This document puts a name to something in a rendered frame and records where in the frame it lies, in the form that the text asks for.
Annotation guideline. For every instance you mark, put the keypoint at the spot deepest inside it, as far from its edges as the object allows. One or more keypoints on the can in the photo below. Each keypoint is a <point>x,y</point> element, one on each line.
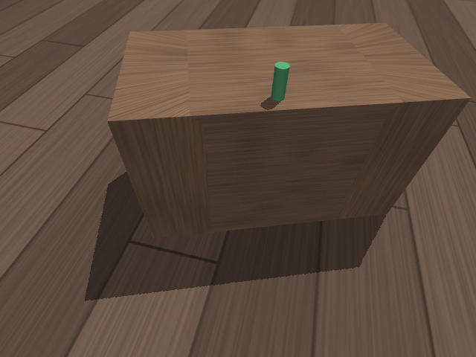
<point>281,72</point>

